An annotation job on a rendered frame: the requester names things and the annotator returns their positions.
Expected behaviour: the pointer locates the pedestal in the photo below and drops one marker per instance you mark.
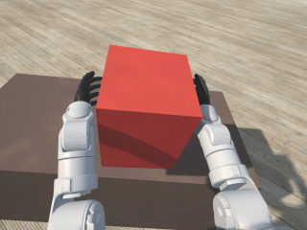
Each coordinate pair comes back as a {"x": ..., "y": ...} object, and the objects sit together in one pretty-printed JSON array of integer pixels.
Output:
[{"x": 31, "y": 110}]

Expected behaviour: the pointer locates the left robot forearm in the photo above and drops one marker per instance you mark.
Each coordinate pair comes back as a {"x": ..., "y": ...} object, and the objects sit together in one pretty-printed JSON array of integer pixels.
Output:
[{"x": 76, "y": 152}]

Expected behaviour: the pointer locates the carton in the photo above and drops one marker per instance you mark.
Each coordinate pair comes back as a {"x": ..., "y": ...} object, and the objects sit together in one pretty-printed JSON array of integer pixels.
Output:
[{"x": 147, "y": 108}]

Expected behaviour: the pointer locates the robot right upper arm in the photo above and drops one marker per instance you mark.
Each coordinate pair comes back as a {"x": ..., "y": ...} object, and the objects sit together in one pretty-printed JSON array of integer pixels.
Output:
[{"x": 242, "y": 209}]

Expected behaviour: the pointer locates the right robot hand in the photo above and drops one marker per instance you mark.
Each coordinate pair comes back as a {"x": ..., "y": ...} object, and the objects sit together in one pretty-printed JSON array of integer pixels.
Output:
[{"x": 201, "y": 89}]

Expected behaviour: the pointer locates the robot left upper arm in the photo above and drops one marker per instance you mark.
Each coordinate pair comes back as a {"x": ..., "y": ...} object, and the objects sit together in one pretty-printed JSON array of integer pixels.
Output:
[{"x": 78, "y": 215}]

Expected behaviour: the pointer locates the left robot hand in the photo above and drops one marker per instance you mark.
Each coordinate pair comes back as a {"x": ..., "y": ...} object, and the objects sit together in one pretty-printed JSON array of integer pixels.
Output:
[{"x": 83, "y": 93}]

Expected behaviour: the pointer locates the right robot forearm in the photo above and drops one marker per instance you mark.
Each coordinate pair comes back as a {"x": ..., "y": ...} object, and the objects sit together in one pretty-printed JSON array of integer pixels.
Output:
[{"x": 227, "y": 173}]

